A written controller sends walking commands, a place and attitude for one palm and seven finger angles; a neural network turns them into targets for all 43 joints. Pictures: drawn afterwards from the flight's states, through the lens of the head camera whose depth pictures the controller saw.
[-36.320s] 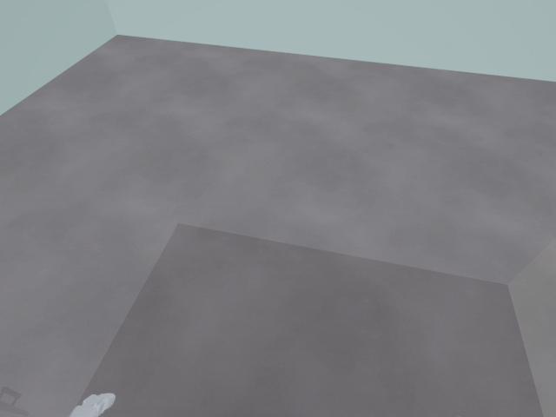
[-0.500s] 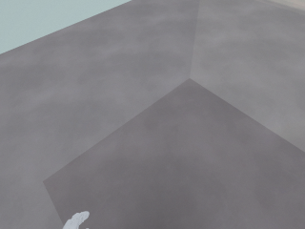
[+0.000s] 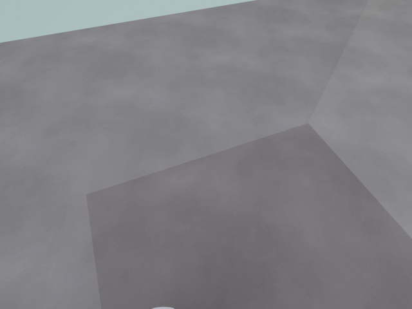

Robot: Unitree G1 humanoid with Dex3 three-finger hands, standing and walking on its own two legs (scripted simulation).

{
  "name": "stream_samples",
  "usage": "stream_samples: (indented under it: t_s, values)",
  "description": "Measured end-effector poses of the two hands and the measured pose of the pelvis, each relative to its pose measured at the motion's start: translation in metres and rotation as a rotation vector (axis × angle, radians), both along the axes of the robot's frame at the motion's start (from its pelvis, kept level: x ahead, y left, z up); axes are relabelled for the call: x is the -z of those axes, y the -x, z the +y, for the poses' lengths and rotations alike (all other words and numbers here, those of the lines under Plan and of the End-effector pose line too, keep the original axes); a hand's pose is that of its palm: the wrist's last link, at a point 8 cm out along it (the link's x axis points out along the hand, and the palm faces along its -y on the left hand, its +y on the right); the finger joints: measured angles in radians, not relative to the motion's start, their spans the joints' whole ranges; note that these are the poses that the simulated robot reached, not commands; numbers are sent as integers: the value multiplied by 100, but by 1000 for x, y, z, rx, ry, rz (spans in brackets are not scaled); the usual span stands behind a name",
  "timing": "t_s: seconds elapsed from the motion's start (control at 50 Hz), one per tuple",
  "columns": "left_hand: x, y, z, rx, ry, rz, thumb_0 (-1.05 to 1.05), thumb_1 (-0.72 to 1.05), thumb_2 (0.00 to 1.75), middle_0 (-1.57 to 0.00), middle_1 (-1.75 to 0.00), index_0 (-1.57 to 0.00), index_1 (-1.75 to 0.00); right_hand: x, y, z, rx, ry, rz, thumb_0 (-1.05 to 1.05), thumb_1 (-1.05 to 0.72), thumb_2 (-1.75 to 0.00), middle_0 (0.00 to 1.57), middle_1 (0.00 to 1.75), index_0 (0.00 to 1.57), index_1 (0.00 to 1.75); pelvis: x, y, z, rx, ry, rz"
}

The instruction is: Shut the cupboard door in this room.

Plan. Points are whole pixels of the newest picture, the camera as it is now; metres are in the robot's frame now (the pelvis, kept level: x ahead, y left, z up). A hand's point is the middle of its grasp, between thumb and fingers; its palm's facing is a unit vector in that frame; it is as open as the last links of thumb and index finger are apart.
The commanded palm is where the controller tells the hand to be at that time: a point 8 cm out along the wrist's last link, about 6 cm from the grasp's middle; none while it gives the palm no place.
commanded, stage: turn or walk to find it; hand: left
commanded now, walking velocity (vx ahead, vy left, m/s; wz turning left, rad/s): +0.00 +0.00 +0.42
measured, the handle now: out of the picture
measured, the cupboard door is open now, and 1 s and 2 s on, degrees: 93 93 92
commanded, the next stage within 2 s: none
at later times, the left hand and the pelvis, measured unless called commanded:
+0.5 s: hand out of the picture +0.08 +0.21 -0.15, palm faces +0.18 -0.95 -0.26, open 7.4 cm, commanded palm none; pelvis -0.01 -0.01 +0.00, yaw +10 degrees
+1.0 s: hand out of the picture -0.10 +0.17 -0.16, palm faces +0.46 -0.85 -0.26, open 7.4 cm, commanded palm none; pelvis -0.04 -0.02 +0.00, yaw +25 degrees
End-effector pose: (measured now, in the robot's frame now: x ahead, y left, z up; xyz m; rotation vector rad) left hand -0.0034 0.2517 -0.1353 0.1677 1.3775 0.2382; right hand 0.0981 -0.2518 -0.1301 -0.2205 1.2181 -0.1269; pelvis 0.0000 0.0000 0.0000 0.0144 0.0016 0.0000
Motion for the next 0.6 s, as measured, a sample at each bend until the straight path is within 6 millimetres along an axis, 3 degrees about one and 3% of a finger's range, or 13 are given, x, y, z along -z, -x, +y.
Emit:
stream_samples:
  t_s: [0.06, 0.12, 0.28, 0.38, 0.5, 0.6]
  values:
    - [13, 16, 19, -44, 11, 33, 1, 91, 90, -20, -30, -20, -30, -6, -22, 20, -49, 15, -66, 1, -91, -90, 19, 30, 20, 30, 6, 1, 12, -21, 2, -7]
    - [11, 17, 28, -62, 17, 40, 1, 91, 90, -20, -30, -20, -30, -17, -29, 35, -73, 22, -94, 1, -91, -90, 20, 30, 20, 30, 0, 1, 20, -36, 18, -15]
    - [-4, -19, 36, -72, 19, -103, 1, 91, 90, -20, -30, -19, -29, -21, -12, 52, -95, 5, -51, 1, -91, -90, 20, 30, 20, 30, -12, 5, 26, -95, 34, -17]
    - [-12, -42, 27, -60, 2, -161, 1, 91, 90, -20, -30, -19, -29, -10, 13, 43, -77, -17, 14, 1, -91, -90, 20, 30, 20, 30, -11, 7, 16, -128, 24, -9]
    - [-21, -62, 1, -49, -34, -227, 1, 91, 90, -20, -30, -20, -29, 13, 43, 14, -60, -44, 114, 1, -91, -90, 20, 30, 20, 30, -4, 9, -9, -177, 0, 5]
    - [-32, -50, -24, -75, -68, -259, 1, 91, 90, -20, -30, -20, -30, 27, 49, -12, -83, -60, 168, 1, -91, -90, 20, 30, 20, 30, -2, 11, -28, -237, -12, -11]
